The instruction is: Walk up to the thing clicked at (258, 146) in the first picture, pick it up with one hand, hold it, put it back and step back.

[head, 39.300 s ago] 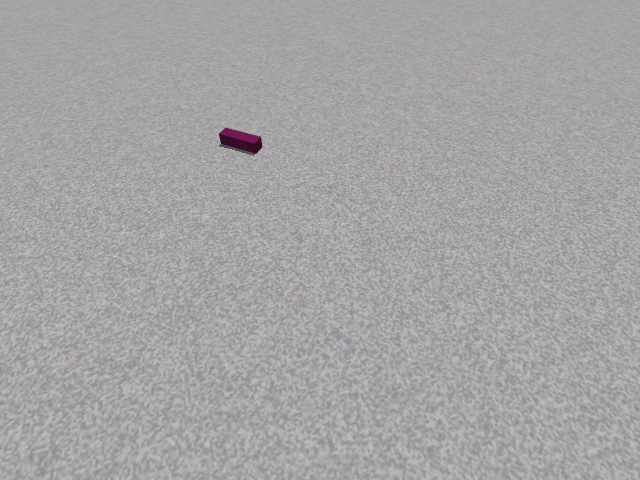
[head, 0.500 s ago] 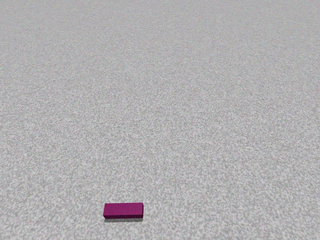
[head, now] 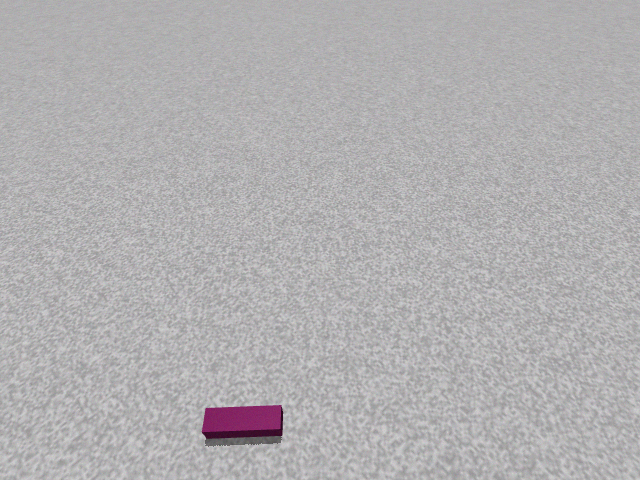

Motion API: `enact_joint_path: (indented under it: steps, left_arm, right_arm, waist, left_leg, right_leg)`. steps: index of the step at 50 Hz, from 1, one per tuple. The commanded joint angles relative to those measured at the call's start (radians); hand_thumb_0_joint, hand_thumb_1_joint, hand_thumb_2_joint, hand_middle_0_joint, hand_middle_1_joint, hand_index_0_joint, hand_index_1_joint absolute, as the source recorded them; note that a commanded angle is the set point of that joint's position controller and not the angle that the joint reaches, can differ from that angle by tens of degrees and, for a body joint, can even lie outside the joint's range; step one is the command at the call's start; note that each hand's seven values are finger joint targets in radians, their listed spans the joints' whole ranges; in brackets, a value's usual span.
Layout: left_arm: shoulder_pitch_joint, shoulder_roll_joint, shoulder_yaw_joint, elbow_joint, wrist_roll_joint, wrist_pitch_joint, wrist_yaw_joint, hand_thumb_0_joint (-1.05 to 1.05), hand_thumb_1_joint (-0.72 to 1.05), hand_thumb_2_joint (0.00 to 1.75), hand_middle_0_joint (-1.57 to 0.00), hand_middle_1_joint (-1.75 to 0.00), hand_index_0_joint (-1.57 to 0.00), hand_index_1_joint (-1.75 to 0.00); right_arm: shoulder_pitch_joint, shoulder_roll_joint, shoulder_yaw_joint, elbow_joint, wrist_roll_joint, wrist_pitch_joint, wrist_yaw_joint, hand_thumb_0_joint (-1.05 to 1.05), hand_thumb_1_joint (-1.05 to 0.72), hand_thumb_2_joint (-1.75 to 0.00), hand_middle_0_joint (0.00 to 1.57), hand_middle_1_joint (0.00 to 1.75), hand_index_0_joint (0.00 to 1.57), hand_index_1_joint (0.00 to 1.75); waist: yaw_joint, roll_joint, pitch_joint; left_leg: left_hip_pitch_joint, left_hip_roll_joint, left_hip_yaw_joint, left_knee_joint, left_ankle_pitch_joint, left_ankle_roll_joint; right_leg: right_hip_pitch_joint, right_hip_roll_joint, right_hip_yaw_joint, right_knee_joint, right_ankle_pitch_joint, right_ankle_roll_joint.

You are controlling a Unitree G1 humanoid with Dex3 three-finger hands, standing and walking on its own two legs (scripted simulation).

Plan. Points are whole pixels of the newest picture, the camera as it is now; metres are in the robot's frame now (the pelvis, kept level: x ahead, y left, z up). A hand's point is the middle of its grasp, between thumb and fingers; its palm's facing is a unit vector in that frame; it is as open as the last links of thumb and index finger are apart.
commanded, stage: stand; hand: left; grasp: from above
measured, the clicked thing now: (244, 421) +0.43 +0.26 -0.75
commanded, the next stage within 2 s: step back in 1.28 s
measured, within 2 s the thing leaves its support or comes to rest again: neither
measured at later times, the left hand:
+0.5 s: hand out of the picture +0.08 +0.23 -0.16, palm faces +0.01 -0.94 -0.34, open 7.4 cm
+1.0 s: hand out of the picture +0.09 +0.22 -0.16, palm faces +0.00 -0.94 -0.34, open 7.4 cm
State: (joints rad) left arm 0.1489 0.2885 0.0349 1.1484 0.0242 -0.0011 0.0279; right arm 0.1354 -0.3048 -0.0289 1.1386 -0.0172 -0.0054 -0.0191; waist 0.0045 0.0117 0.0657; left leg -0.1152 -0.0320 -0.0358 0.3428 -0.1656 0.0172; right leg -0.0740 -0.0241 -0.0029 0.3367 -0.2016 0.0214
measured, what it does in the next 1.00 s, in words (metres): stands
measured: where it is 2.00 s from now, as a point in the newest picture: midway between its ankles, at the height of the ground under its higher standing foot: outside the picture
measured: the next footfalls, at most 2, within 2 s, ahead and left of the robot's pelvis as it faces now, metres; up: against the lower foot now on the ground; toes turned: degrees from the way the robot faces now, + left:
none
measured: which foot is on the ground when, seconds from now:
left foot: down 0.00-1.00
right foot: down 0.00-1.00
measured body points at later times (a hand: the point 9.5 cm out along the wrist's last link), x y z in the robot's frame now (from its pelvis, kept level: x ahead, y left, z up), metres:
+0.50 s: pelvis +0.01 -0.01 +0.00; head +0.02 -0.02 +0.45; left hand +0.08 +0.28 -0.13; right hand +0.08 -0.31 -0.14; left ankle +0.02 +0.11 -0.75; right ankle -0.01 -0.13 -0.75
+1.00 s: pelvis +0.01 -0.02 +0.00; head +0.02 -0.03 +0.45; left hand +0.09 +0.27 -0.13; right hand +0.08 -0.32 -0.14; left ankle +0.02 +0.11 -0.75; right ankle -0.01 -0.13 -0.75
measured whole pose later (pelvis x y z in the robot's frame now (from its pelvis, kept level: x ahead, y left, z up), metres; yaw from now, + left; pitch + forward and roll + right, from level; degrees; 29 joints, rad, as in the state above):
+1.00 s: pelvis +0.01 -0.02 +0.00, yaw +0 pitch -2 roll +0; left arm 0.11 0.32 0.03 1.13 0.02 -0.01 0.02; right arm 0.11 -0.33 -0.02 1.14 -0.01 -0.01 -0.01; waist 0.00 0.01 0.06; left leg -0.10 0.00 -0.04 0.31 -0.17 -0.02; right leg -0.06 0.01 -0.01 0.31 -0.20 -0.01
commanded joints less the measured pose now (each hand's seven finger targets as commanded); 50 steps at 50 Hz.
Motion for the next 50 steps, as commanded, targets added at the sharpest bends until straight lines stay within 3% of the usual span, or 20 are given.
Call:
enact_joint_path:
  steps: [1, 3, 6, 7, 10, 14, 17, 19, 28, 31, 34, 40, 45, 50]
  left_arm:
    - [-0.036, 0.2, 0.032, -0.053, -0.005, -0.018, 0.008, 0.0, 0.9, 0.9, -0.2, -0.3, -0.2, -0.3]
    - [-0.041, 0.207, 0.035, -0.057, -0.005, -0.019, 0.005, 0.0, 0.9, 0.9, -0.2, -0.3, -0.2, -0.3]
    - [-0.043, 0.202, 0.032, -0.049, -0.005, -0.016, 0.004, 0.0, 0.9, 0.9, -0.2, -0.3, -0.2, -0.3]
    - [-0.053, 0.207, 0.033, -0.053, -0.005, -0.018, 0.004, 0.0, 0.9, 0.9, -0.2, -0.3, -0.2, -0.3]
    - [-0.055, 0.209, 0.032, -0.053, -0.004, -0.02, 0.001, 0.0, 0.9, 0.9, -0.2, -0.3, -0.2, -0.3]
    - [-0.069, 0.214, 0.033, -0.061, -0.007, -0.024, 0.0, 0.0, 0.9, 0.9, -0.2, -0.3, -0.2, -0.3]
    - [-0.059, 0.218, 0.033, -0.055, -0.008, -0.024, 0.0, 0.0, 0.9, 0.9, -0.2, -0.3, -0.2, -0.3]
    - [-0.07, 0.217, 0.033, -0.063, -0.009, -0.026, 0.001, 0.0, 0.9, 0.9, -0.2, -0.3, -0.2, -0.3]
    - [-0.07, 0.218, 0.03, -0.062, -0.012, -0.025, -0.001, 0.0, 0.9, 0.9, -0.2, -0.3, -0.2, -0.3]
    - [-0.067, 0.223, 0.029, -0.058, -0.009, -0.024, -0.002, 0.0, 0.9, 0.9, -0.2, -0.3, -0.2, -0.3]
    - [-0.081, 0.232, 0.031, -0.066, -0.011, -0.027, -0.004, 0.0, 0.9, 0.9, -0.2, -0.3, -0.2, -0.3]
    - [-0.077, 0.236, 0.03, -0.069, -0.011, -0.03, -0.004, 0.0, 0.9, 0.9, -0.2, -0.3, -0.2, -0.3]
    - [-0.072, 0.24, 0.028, -0.073, -0.012, -0.033, -0.003, 0.0, 0.9, 0.9, -0.2, -0.3, -0.2, -0.3]
    - [-0.071, 0.245, 0.025, -0.077, -0.014, -0.032, -0.005, 0.0, 0.9, 0.9, -0.2, -0.3, -0.2, -0.3]
  right_arm:
    - [-0.035, -0.188, -0.026, -0.056, -0.002, -0.021, -0.01, 0.0, -0.9, -0.9, 0.2, 0.3, 0.2, 0.3]
    - [-0.032, -0.194, -0.024, -0.055, -0.002, -0.023, -0.011, 0.0, -0.9, -0.9, 0.2, 0.3, 0.2, 0.3]
    - [-0.043, -0.194, -0.023, -0.053, -0.002, -0.02, -0.011, 0.0, -0.9, -0.9, 0.2, 0.3, 0.2, 0.3]
    - [-0.039, -0.193, -0.023, -0.054, -0.002, -0.021, -0.01, 0.0, -0.9, -0.9, 0.2, 0.3, 0.2, 0.3]
    - [-0.041, -0.196, -0.022, -0.052, -0.001, -0.02, -0.007, 0.0, -0.9, -0.9, 0.2, 0.3, 0.2, 0.3]
    - [-0.046, -0.2, -0.022, -0.054, -0.001, -0.026, -0.007, 0.0, -0.9, -0.9, 0.2, 0.3, 0.2, 0.3]
    - [-0.048, -0.201, -0.021, -0.05, 0.001, -0.026, -0.008, 0.0, -0.9, -0.9, 0.2, 0.3, 0.2, 0.3]
    - [-0.055, -0.208, -0.024, -0.054, 0.0, -0.026, -0.008, 0.0, -0.9, -0.9, 0.2, 0.3, 0.2, 0.3]
    - [-0.056, -0.211, -0.021, -0.049, 0.002, -0.024, -0.008, 0.0, -0.9, -0.9, 0.2, 0.3, 0.2, 0.3]
    - [-0.058, -0.212, -0.02, -0.048, 0.003, -0.022, -0.006, 0.0, -0.9, -0.9, 0.2, 0.3, 0.2, 0.3]
    - [-0.052, -0.215, -0.018, -0.05, 0.001, -0.023, -0.005, 0.0, -0.9, -0.9, 0.2, 0.3, 0.2, 0.3]
    - [-0.062, -0.217, -0.02, -0.058, 0.002, -0.023, -0.003, 0.0, -0.9, -0.9, 0.2, 0.3, 0.2, 0.3]
    - [-0.054, -0.215, -0.018, -0.057, 0.003, -0.023, -0.002, 0.0, -0.9, -0.9, 0.2, 0.3, 0.2, 0.3]
    - [-0.054, -0.222, -0.018, -0.056, 0.005, -0.019, -0.001, 0.0, -0.9, -0.9, 0.2, 0.3, 0.2, 0.3]
  waist:
    - [0.002, -0.014, -0.05]
    - [0.002, -0.007, -0.064]
    - [0.003, -0.007, -0.031]
    - [-0.002, -0.014, -0.044]
    - [-0.002, -0.012, -0.035]
    - [-0.003, -0.008, -0.084]
    - [-0.001, -0.021, -0.078]
    - [-0.001, -0.014, -0.097]
    - [-0.001, -0.014, -0.09]
    - [-0.003, -0.018, -0.056]
    - [-0.008, -0.009, -0.069]
    - [-0.005, -0.016, -0.085]
    - [-0.008, -0.025, -0.097]
    - [-0.009, -0.015, -0.078]
  left_leg:
    - [0.0, 0.127, -0.104, -0.062, 0.118, 0.012]
    - [0.014, 0.129, -0.099, -0.059, 0.139, 0.012]
    - [-0.009, 0.128, -0.104, -0.073, 0.064, 0.009]
    - [-0.005, 0.131, -0.103, -0.073, 0.097, 0.008]
    - [-0.015, 0.127, -0.102, -0.076, 0.058, 0.006]
    - [0.015, 0.136, -0.096, -0.055, 0.162, 0.009]
    - [0.027, 0.136, -0.099, -0.059, 0.164, 0.005]
    - [0.042, 0.142, -0.09, -0.043, 0.237, 0.008]
    - [0.036, 0.144, -0.086, -0.046, 0.225, 0.004]
    - [0.023, 0.14, -0.091, -0.061, 0.154, -0.001]
    - [0.016, 0.14, -0.086, -0.064, 0.142, -0.002]
    - [0.022, 0.143, -0.087, -0.061, 0.169, -0.001]
    - [0.041, 0.146, -0.081, -0.046, 0.222, -0.001]
    - [0.03, 0.144, -0.081, -0.057, 0.149, -0.001]
  right_leg:
    - [-0.005, -0.094, 0.072, -0.056, 0.089, -0.03]
    - [-0.004, -0.094, 0.074, -0.055, 0.112, -0.03]
    - [-0.022, -0.092, 0.074, -0.062, 0.058, -0.032]
    - [-0.01, -0.096, 0.077, -0.06, 0.072, -0.034]
    - [-0.018, -0.093, 0.079, -0.07, 0.042, -0.033]
    - [0.011, -0.101, 0.081, -0.059, 0.128, -0.035]
    - [-0.003, -0.098, 0.076, -0.063, 0.134, -0.034]
    - [0.017, -0.102, 0.075, -0.053, 0.204, -0.034]
    - [0.024, -0.101, 0.076, -0.057, 0.212, -0.035]
    - [-0.01, -0.095, 0.078, -0.075, 0.14, -0.033]
    - [0.001, -0.098, 0.083, -0.074, 0.135, -0.037]
    - [0.017, -0.098, 0.079, -0.07, 0.165, -0.039]
    - [0.028, -0.1, 0.077, -0.062, 0.247, -0.036]
    - [0.008, -0.098, 0.088, -0.079, 0.169, -0.04]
